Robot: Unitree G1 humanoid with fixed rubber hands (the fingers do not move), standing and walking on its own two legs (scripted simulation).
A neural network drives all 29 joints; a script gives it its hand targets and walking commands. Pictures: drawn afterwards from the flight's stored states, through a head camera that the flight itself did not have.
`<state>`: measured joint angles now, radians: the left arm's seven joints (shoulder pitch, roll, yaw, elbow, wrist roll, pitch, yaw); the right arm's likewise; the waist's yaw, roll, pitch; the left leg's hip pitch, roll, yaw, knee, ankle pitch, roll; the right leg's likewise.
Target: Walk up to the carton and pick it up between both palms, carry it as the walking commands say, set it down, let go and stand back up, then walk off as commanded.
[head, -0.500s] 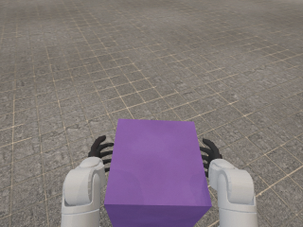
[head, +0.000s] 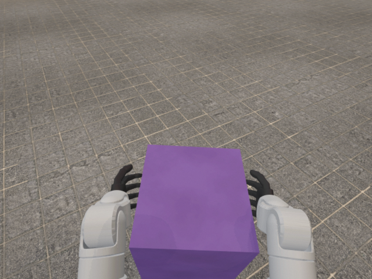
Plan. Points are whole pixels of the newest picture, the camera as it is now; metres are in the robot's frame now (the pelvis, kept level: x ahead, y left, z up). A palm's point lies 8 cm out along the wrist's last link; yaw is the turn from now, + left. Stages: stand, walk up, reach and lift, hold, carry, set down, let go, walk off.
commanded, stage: carry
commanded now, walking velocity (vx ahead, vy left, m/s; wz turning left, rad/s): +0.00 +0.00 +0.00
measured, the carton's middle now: (189, 218) +0.27 +0.00 +0.00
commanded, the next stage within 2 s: none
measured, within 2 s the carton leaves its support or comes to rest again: neither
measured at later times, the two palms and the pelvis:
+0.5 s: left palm (124, 192) +0.29 +0.13 +0.08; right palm (264, 196) +0.28 -0.16 +0.07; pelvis +0.01 -0.01 +0.00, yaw +0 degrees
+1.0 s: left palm (114, 198) +0.28 +0.15 +0.08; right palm (256, 198) +0.28 -0.14 +0.07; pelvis +0.01 +0.01 +0.00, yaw +0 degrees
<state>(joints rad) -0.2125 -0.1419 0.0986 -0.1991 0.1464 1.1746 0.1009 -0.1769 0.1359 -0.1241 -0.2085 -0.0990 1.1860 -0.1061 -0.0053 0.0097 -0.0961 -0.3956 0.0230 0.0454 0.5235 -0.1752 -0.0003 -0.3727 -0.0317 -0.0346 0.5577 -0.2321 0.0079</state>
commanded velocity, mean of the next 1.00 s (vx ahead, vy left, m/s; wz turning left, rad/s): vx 0.00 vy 0.00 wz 0.00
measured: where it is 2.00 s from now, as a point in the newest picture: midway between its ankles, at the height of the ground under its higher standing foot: outside the picture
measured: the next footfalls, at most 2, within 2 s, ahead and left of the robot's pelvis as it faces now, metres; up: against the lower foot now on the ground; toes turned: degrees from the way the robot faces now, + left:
right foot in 1.94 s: +0.19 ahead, -0.05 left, +0.00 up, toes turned +3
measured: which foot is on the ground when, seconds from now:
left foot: down 0.00-1.00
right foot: down 0.00-1.00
